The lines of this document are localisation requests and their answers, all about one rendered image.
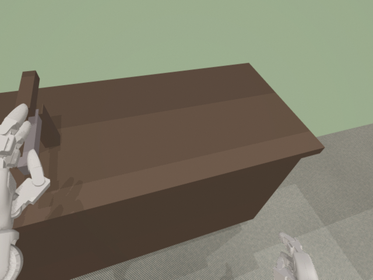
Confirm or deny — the counter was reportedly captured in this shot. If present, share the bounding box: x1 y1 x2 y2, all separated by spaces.
0 63 325 280

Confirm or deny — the left robot hand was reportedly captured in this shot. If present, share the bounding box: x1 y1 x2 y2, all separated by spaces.
0 103 50 230

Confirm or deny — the robot left forearm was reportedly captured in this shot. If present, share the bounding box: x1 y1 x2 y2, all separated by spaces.
0 229 23 280

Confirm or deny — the right robot hand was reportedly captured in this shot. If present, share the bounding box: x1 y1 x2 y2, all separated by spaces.
273 232 319 280

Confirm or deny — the tap lever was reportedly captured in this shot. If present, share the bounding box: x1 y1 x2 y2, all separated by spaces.
17 109 42 175

